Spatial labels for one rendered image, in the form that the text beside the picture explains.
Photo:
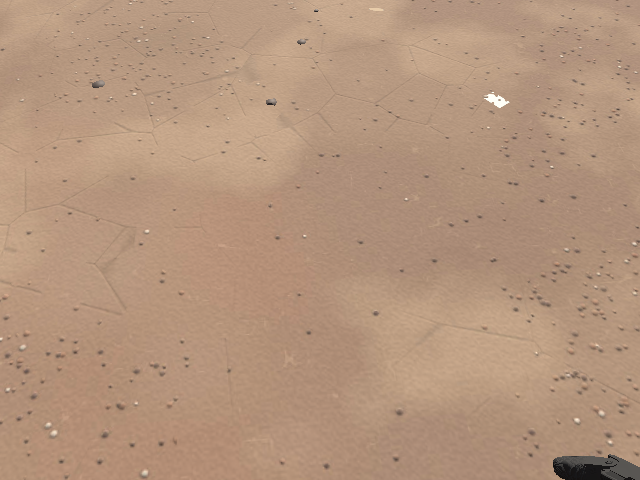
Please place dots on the right robot hand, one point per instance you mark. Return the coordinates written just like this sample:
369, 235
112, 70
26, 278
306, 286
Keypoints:
595, 468

